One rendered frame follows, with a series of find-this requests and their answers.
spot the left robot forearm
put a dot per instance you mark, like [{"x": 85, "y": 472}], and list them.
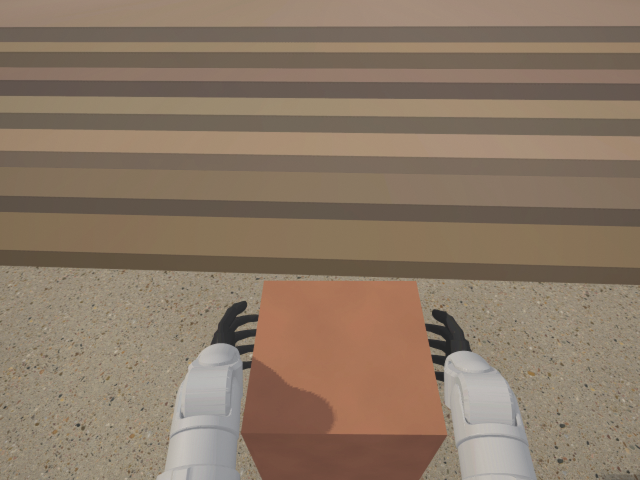
[{"x": 206, "y": 420}]

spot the right robot forearm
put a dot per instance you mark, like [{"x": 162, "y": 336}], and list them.
[{"x": 488, "y": 427}]

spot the robot right hand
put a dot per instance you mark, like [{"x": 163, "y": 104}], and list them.
[{"x": 452, "y": 333}]

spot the carton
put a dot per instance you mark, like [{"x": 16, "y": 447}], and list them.
[{"x": 342, "y": 384}]

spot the robot left hand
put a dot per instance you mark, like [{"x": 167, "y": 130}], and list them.
[{"x": 229, "y": 323}]

